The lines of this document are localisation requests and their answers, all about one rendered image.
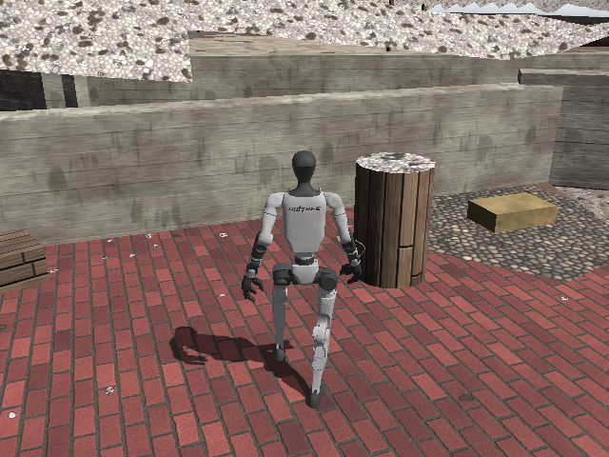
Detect robot right hand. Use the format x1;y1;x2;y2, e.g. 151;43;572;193
340;263;362;284

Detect left robot forearm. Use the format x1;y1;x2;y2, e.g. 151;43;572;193
245;231;266;278

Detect robot left hand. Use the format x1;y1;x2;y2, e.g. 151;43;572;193
241;276;264;302

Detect right robot upper arm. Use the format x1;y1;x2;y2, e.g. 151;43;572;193
324;192;352;244

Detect left robot upper arm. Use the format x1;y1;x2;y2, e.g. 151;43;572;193
257;192;285;247

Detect right robot forearm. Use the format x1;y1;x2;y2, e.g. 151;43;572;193
342;229;361;267

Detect left robot thigh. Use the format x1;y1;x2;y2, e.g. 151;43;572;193
272;264;292;304

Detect robot torso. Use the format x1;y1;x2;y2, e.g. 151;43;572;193
282;188;326;286

